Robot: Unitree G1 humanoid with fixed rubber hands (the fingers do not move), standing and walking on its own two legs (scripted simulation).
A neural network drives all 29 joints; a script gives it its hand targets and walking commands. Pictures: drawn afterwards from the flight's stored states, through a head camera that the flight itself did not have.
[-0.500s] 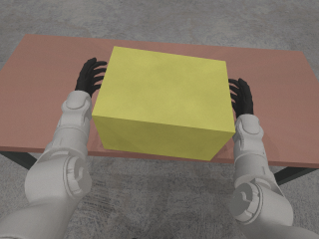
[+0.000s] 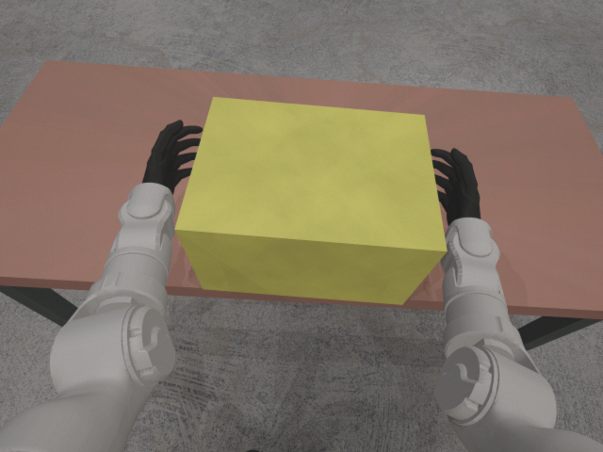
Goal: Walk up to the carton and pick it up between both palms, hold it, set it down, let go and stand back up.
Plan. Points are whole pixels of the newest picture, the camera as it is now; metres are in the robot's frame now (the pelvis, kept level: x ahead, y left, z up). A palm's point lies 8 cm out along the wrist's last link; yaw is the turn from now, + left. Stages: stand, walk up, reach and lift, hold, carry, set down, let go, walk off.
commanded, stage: set down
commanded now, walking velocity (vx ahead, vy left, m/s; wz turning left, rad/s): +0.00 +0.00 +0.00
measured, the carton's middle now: (310, 204) +0.45 -0.02 +0.01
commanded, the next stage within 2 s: none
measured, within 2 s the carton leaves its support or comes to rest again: rests again in 0.36 s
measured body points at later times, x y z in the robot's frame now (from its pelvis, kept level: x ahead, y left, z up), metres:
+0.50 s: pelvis -0.01 +0.00 -0.01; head +0.09 +0.01 +0.43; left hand +0.48 +0.18 +0.06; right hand +0.43 -0.23 +0.04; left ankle +0.00 +0.11 -0.75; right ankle -0.04 -0.09 -0.75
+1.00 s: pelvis -0.02 -0.02 -0.03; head +0.10 +0.00 +0.40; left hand +0.49 +0.21 +0.05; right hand +0.45 -0.28 +0.05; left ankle +0.00 +0.11 -0.75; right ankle -0.04 -0.10 -0.75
